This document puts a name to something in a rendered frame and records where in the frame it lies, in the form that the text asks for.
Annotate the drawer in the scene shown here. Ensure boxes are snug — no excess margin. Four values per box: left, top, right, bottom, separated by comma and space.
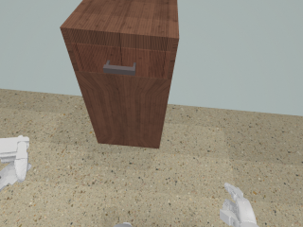
71, 43, 170, 79

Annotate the right robot hand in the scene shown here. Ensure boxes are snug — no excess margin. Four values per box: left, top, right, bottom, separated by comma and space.
220, 183, 257, 227

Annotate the cabinet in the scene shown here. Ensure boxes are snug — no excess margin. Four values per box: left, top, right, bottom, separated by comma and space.
60, 0, 180, 149

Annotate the left robot hand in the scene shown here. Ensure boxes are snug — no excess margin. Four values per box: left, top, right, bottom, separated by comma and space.
0, 135, 32, 192

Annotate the handle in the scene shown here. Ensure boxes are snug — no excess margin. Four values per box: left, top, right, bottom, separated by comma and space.
103, 60, 136, 76

